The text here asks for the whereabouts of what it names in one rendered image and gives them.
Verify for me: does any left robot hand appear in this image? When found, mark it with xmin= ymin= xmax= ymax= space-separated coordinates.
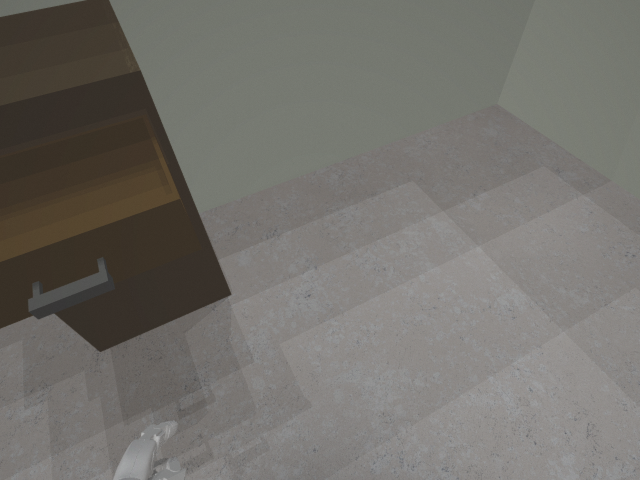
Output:
xmin=113 ymin=421 xmax=186 ymax=480

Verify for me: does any drawer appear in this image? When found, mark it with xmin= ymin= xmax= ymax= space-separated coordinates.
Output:
xmin=0 ymin=114 xmax=202 ymax=329

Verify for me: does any cabinet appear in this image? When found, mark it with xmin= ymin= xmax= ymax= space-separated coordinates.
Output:
xmin=0 ymin=0 xmax=232 ymax=352

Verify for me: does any handle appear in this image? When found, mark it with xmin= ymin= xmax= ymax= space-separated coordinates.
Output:
xmin=28 ymin=257 xmax=115 ymax=319

